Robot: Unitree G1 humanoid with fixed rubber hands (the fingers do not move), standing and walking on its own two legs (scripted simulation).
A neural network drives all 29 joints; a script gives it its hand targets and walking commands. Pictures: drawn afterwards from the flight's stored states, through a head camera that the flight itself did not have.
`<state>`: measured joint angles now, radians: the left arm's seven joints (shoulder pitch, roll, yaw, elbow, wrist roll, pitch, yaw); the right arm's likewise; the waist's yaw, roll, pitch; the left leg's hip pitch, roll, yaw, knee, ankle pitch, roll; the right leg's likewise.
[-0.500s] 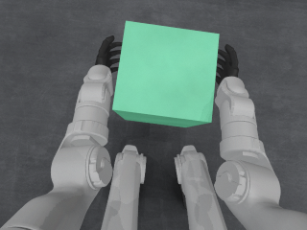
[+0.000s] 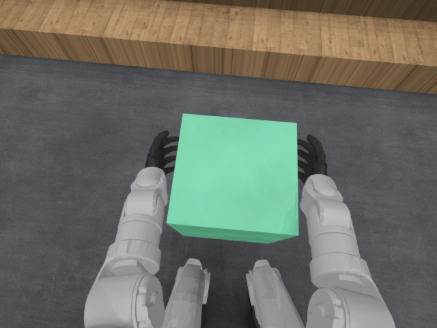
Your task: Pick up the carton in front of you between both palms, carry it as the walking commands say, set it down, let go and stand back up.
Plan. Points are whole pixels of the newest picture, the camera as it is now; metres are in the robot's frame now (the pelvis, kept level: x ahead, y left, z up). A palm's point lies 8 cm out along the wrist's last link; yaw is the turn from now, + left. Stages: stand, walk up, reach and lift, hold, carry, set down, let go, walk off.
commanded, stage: reach and lift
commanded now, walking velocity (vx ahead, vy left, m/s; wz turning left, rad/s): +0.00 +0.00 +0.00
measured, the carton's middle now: (231, 188) +0.40 +0.00 -0.11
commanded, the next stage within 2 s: hold in 1.76 s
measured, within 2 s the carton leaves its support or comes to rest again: neither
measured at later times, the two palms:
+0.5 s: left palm (127, 158) +0.36 +0.15 +0.11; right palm (356, 158) +0.36 -0.15 +0.11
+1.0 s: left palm (101, 151) +0.34 +0.15 +0.18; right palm (396, 144) +0.34 -0.15 +0.19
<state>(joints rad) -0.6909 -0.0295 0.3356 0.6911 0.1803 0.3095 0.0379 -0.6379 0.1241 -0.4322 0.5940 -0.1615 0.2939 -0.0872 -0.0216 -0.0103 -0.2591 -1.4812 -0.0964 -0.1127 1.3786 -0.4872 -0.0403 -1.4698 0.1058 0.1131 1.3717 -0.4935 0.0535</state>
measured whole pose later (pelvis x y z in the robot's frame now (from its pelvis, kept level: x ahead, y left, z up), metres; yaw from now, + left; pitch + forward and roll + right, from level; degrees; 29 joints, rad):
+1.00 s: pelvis +0.04 -0.01 +0.16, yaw +0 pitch -3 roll +0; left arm -0.32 -0.16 0.31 0.41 0.31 0.61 -0.01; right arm -0.34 0.17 -0.33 0.42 -0.31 0.59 0.01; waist 0.00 0.00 -0.03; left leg -0.18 -0.04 -0.14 0.45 -0.22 -0.02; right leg -0.18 0.05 0.14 0.46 -0.22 0.01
